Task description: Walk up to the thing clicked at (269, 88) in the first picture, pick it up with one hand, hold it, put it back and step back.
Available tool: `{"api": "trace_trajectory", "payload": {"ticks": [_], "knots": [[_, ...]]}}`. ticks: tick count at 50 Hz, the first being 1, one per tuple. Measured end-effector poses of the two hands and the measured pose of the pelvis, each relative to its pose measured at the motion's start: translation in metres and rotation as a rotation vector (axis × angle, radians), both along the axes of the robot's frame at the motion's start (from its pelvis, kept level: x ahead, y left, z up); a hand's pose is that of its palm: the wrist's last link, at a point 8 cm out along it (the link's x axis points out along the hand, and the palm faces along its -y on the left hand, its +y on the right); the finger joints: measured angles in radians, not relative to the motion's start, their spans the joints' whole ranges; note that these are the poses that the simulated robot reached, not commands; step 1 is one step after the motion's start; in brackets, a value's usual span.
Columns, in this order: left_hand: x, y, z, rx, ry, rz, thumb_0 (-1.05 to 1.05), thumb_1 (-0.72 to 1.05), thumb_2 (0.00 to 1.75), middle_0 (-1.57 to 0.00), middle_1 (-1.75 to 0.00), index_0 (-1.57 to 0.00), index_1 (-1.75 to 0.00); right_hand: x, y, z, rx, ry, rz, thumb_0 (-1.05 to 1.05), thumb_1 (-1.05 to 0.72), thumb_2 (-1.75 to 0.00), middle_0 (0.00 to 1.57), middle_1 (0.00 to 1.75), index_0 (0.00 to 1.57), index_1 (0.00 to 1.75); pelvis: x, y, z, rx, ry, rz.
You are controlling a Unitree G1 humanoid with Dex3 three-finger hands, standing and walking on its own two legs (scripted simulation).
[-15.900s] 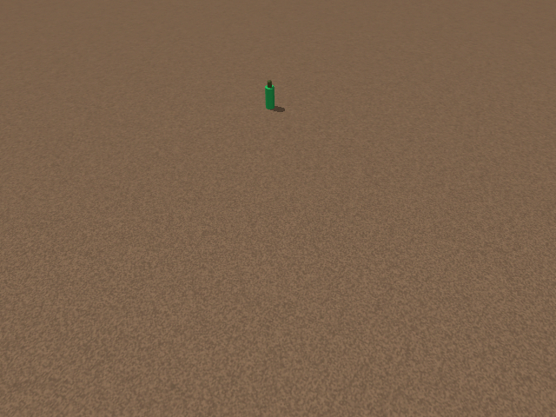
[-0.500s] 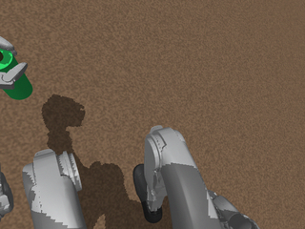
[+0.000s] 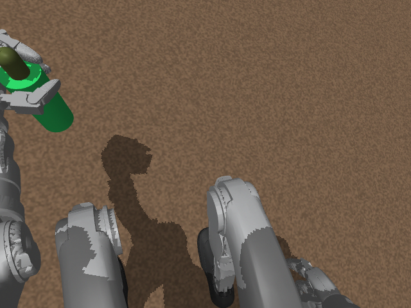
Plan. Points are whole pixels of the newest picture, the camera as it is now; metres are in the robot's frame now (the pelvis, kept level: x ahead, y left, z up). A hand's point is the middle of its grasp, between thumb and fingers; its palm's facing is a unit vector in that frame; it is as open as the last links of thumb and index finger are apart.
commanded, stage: settle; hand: left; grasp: from the side
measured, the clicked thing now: (35, 91) +0.52 +0.23 -0.07
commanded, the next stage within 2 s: lift in 0.62 s
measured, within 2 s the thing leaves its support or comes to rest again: neither
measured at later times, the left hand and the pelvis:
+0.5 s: hand (17, 74) +0.51 +0.23 -0.01, palm faces +0.08 -0.99 -0.07, open 6.8 cm; pelvis +0.00 +0.00 +0.02, yaw +1 degrees
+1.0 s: hand (14, 64) +0.51 +0.22 +0.02, palm faces +0.04 -1.00 -0.06, open 6.8 cm; pelvis +0.00 +0.00 +0.03, yaw +3 degrees
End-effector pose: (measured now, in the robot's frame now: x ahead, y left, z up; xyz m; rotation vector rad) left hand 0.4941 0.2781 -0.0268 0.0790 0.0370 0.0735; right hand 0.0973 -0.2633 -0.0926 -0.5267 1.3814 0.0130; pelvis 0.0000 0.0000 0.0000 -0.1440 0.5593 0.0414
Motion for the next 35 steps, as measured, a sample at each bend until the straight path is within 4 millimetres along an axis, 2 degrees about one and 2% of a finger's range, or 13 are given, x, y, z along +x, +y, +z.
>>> {"api": "trace_trajectory", "payload": {"ticks": [6, 20, 35], "knots": [[-0.001, -0.002, 0.005, -0.017, 0.005, -0.008, 0.01, -0.12, 1.01, -0.86, -0.98, -1.05, -1.13, -0.002, -0.001, 0.003, -0.003, -0.006, -0.016, 0.00, -0.90, -0.90, 0.21, 0.30, 0.20, 0.30, 0.000, 0.000, 0.003, 0.006, 0.005, 0.001], [-0.007, 0.006, 0.020, -0.010, 0.013, 0.013, 0.01, -0.14, 1.02, -0.87, -0.98, -1.06, -1.13, -0.008, 0.001, 0.012, 0.000, -0.012, -0.032, 0.00, -0.90, -0.90, 0.21, 0.30, 0.20, 0.30, -0.002, 0.001, 0.013, 0.013, 0.012, 0.011], [-0.005, 0.000, 0.031, -0.016, 0.008, 0.008, 0.01, -0.15, 1.04, -0.87, -0.99, -1.06, -1.14, -0.012, 0.000, 0.015, 0.012, -0.015, -0.043, 0.00, -0.89, -0.90, 0.21, 0.30, 0.20, 0.30, -0.003, -0.001, 0.019, 0.026, 0.015, 0.017]]}}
